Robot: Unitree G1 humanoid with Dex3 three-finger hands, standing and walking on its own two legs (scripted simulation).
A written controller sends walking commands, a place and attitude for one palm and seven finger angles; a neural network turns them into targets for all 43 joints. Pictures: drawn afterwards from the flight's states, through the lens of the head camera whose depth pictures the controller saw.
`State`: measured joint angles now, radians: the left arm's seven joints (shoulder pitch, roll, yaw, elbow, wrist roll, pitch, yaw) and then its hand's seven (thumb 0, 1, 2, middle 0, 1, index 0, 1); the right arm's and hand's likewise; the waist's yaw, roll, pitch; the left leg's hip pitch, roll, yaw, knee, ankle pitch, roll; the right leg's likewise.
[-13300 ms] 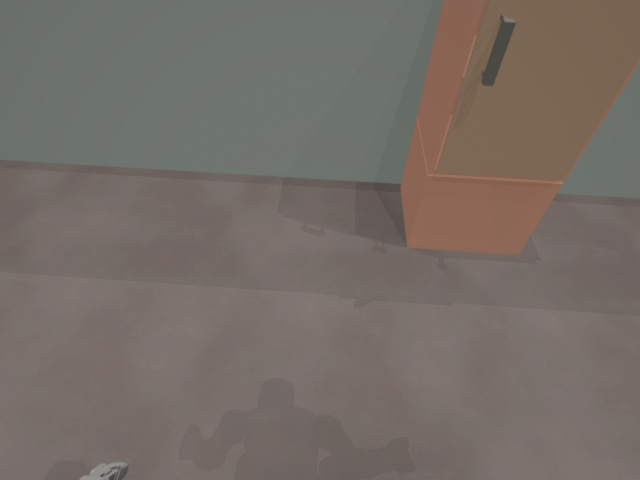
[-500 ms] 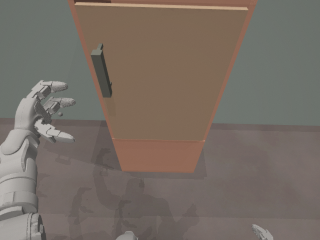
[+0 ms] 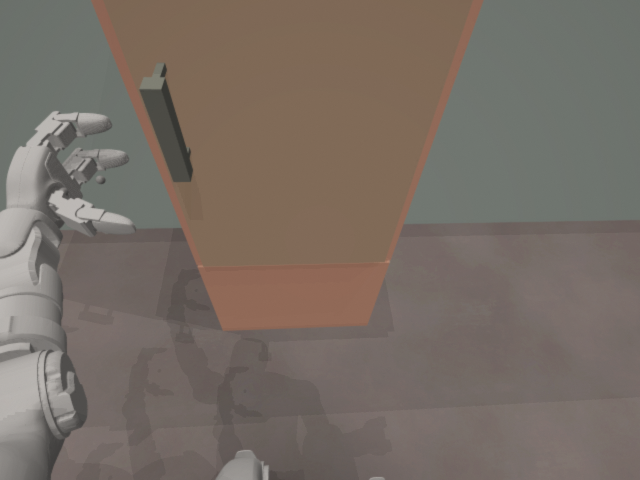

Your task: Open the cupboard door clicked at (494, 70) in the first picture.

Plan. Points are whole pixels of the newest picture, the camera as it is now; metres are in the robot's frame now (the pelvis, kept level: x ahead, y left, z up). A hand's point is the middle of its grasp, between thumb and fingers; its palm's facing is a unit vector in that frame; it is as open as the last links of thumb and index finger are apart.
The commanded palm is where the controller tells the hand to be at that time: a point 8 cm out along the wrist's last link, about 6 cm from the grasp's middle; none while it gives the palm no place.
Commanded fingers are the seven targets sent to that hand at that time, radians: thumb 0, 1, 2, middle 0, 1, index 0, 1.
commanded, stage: move the hooked fingers beside the handle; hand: left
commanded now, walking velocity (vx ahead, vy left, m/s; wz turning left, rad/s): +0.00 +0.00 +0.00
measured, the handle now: (172, 125) +0.56 +0.20 +0.11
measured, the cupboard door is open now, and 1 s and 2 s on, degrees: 0 0 0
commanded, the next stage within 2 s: slide the fingers in behind the handle in 1.24 s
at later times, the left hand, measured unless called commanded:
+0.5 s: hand (124, 136) +0.52 +0.25 +0.13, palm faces +0.04 -1.00 +0.01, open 14.0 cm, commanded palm +0.50 +0.31 +0.11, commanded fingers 0.00 -0.50 0.30 -0.30 -1.20 -0.30 -1.20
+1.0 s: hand (117, 147) +0.51 +0.26 +0.12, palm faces +0.04 -1.00 +0.01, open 14.0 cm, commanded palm +0.49 +0.30 +0.11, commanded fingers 0.00 -0.50 0.30 -0.30 -1.20 -0.30 -1.20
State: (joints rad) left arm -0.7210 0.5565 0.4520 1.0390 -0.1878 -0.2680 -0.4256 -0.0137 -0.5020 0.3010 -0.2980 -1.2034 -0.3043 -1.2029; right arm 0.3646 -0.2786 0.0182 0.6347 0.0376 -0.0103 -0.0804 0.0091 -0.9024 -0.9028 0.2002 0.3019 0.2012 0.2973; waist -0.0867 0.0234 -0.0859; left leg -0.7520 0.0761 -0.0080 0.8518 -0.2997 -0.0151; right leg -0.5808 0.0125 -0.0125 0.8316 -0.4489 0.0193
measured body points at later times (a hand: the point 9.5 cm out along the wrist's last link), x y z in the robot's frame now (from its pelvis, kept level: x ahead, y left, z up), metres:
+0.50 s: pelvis +0.00 +0.00 -0.01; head +0.11 +0.02 +0.42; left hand +0.51 +0.31 +0.13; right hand -0.01 -0.27 -0.11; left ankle +0.07 +0.13 -0.70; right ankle -0.02 -0.14 -0.70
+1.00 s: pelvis +0.02 +0.01 -0.01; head +0.11 +0.04 +0.43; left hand +0.50 +0.32 +0.12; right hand +0.04 -0.26 -0.11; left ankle +0.07 +0.13 -0.70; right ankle -0.02 -0.14 -0.70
